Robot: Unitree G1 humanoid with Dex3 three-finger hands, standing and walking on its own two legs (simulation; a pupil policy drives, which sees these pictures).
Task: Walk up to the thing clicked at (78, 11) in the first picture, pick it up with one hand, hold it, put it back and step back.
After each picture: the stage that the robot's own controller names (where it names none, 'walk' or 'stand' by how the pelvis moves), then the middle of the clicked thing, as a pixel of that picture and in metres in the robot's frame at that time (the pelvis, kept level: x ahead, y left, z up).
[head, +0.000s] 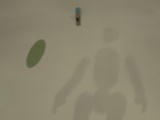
stand; (78, 16) +1.91 +0.07 -0.65
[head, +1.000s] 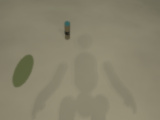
walk; (67, 30) +1.77 +0.13 -0.65
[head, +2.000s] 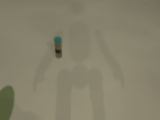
walk; (58, 47) +1.19 +0.20 -0.65
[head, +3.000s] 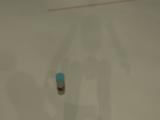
walk; (60, 84) +0.76 +0.17 -0.65
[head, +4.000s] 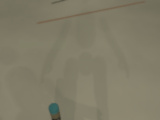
walk; (55, 114) +0.52 +0.19 -0.64
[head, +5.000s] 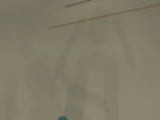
stand; out of the picture +0.42 +0.18 -0.65
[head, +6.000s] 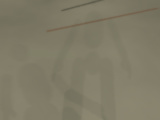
stand; out of the picture +0.41 +0.17 -0.65
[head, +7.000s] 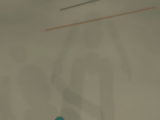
stand; out of the picture +0.43 +0.18 -0.66
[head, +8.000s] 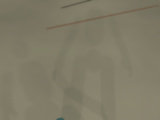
stand; out of the picture +0.41 +0.18 -0.66
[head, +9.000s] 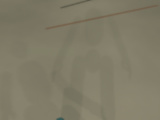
go down; out of the picture +0.41 +0.18 -0.66
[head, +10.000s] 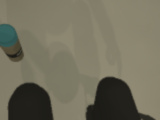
go down; (11, 46) +0.49 +0.24 -0.25
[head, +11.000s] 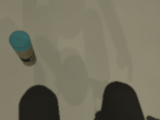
approach; (25, 51) +0.48 +0.23 -0.25
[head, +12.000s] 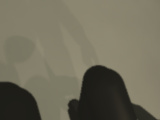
close in; out of the picture +0.47 +0.28 -0.16
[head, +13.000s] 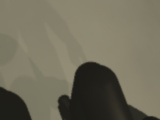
close; out of the picture +0.47 +0.30 -0.16
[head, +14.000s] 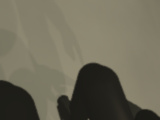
lift; out of the picture +0.43 +0.27 -0.17
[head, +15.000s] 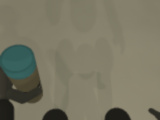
lift; (27, 80) +0.33 +0.19 +0.03
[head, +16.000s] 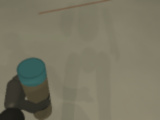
hold; (38, 93) +0.31 +0.17 +0.03
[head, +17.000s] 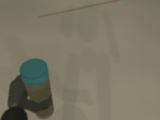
hold; (40, 93) +0.31 +0.16 +0.03
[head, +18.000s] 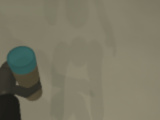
crouch; (28, 78) +0.37 +0.18 -0.02
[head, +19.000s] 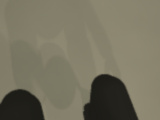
lower; out of the picture +0.51 +0.27 -0.04
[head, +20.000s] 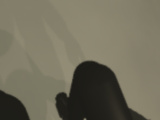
lower; out of the picture +0.47 +0.31 -0.16
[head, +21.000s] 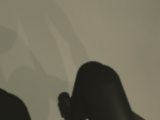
lower; out of the picture +0.46 +0.31 -0.17
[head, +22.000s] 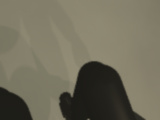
lower; out of the picture +0.45 +0.30 -0.17
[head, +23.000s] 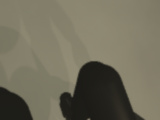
lower; out of the picture +0.45 +0.30 -0.17
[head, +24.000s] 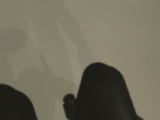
open; out of the picture +0.45 +0.28 -0.17
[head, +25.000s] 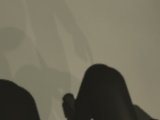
stand; out of the picture +0.42 +0.28 -0.17
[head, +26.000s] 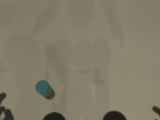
walk; (46, 91) +0.43 +0.21 -0.45
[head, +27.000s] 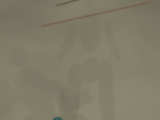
stand; out of the picture +0.41 +0.18 -0.60
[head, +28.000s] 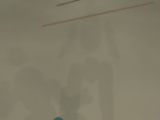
stand; out of the picture +0.41 +0.18 -0.60
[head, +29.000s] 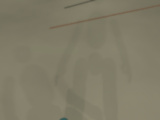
stand; out of the picture +0.42 +0.17 -0.65
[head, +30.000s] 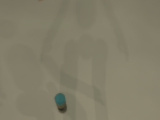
walk; (61, 104) +0.46 +0.16 -0.63
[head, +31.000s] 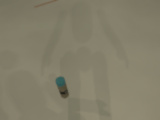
walk; (62, 88) +0.64 +0.23 -0.63
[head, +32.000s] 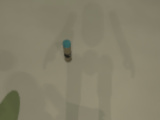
walk; (67, 51) +0.96 +0.18 -0.62
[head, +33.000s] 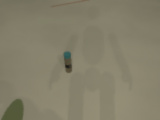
stand; (68, 62) +1.06 +0.18 -0.65
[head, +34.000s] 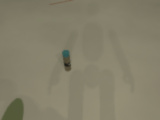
stand; (66, 61) +1.07 +0.19 -0.66
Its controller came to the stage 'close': yes
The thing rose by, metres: 0.68
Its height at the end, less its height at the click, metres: +0.00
